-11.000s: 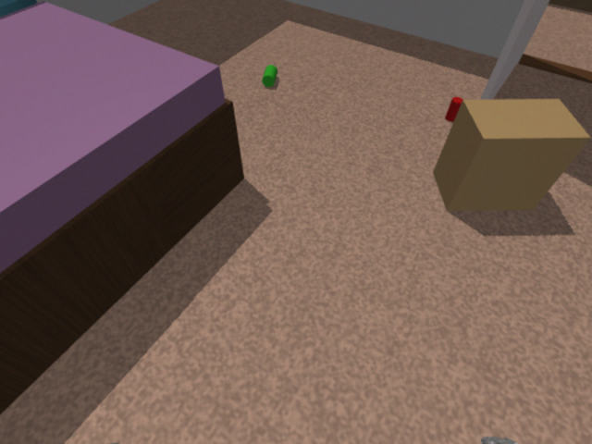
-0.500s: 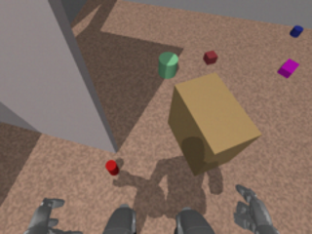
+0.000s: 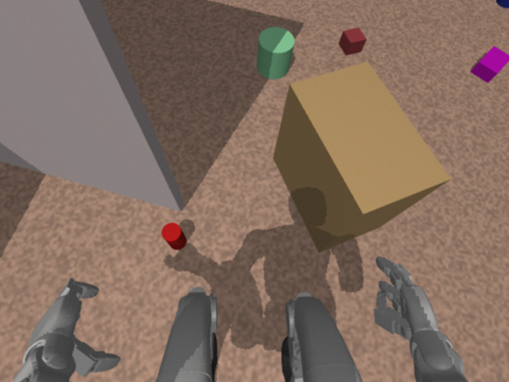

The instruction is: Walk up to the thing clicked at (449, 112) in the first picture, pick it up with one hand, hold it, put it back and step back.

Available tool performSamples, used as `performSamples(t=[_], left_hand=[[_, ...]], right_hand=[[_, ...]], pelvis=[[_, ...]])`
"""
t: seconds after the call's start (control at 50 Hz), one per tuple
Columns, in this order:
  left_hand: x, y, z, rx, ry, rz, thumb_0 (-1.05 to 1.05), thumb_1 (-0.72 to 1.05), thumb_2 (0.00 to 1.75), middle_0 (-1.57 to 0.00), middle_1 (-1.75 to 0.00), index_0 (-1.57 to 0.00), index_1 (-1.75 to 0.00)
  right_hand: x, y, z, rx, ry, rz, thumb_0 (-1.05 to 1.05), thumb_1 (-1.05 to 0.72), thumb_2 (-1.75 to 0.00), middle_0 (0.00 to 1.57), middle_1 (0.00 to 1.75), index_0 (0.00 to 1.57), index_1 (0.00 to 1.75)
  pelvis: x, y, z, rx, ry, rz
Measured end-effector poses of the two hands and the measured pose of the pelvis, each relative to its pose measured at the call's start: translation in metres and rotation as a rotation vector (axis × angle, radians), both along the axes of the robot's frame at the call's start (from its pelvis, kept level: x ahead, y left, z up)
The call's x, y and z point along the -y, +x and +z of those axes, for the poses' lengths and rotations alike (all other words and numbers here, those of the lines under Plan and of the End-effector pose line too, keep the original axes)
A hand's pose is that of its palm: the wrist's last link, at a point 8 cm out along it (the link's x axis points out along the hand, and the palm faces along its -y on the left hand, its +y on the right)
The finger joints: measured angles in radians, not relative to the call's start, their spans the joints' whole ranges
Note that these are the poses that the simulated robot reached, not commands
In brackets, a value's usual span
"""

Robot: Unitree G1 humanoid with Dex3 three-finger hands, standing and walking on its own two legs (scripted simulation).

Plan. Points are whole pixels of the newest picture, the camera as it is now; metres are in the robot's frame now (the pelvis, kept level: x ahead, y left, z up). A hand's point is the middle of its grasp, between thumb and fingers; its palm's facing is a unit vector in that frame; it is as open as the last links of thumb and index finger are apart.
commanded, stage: rise first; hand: left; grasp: from above
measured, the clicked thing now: (174, 236) +0.45 +0.23 -0.56
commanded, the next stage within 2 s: approach in 1.70 s
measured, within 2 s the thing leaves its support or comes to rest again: neither
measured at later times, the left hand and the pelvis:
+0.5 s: hand (126, 276) +0.30 +0.29 -0.33, palm faces -0.47 -0.27 -0.84, open 14.0 cm; pelvis -0.07 -0.01 -0.19, yaw -4 degrees
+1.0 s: hand (138, 259) +0.35 +0.29 -0.40, palm faces -0.46 -0.05 -0.89, open 14.1 cm; pelvis -0.07 +0.00 -0.25, yaw -6 degrees
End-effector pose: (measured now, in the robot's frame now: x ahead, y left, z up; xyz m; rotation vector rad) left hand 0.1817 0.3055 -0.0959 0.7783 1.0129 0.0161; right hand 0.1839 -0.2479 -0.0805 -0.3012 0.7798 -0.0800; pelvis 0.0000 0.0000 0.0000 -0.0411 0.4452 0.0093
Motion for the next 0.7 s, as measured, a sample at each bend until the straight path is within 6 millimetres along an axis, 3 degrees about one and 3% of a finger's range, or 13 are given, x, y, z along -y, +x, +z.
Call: performSamples(t=[0.2,0.4,0.54,0.7], left_hand=[[0.003,0.067,-0.082,0.108,0.167,-0.268,0.0,-0.52,0.99,-0.07,-1.08,-0.07,-1.08],[0.006,0.109,-0.15,0.168,0.294,-0.45,0.0,-0.52,1.02,-0.07,-1.07,-0.07,-1.08],[0.007,0.127,-0.181,0.195,0.352,-0.552,0.0,-0.52,1.02,-0.07,-1.08,-0.07,-1.07],[0.01,0.147,-0.205,0.222,0.401,-0.64,0.0,-0.52,1.02,-0.07,-1.06,-0.07,-1.05]], right_hand=[[0.017,-0.028,-0.11,-0.126,-0.006,-0.007,0.01,-0.87,-0.89,0.2,0.3,0.21,0.3],[0.026,-0.094,-0.207,-0.315,0.003,-0.047,0.01,-0.88,-0.89,0.2,0.3,0.21,0.3],[0.028,-0.141,-0.241,-0.426,-0.011,-0.096,0.01,-0.88,-0.89,0.2,0.3,0.21,0.3],[0.031,-0.174,-0.254,-0.503,-0.045,-0.133,0.0,-0.89,-0.89,0.2,0.3,0.21,0.3]], pelvis=[[0.004,-0.026,-0.086,-0.12,-0.005,-0.022],[0.007,-0.055,-0.162,-0.147,-0.017,-0.043],[0.007,-0.068,-0.196,-0.134,-0.027,-0.051],[0.003,-0.075,-0.22,-0.12,-0.045,-0.057]])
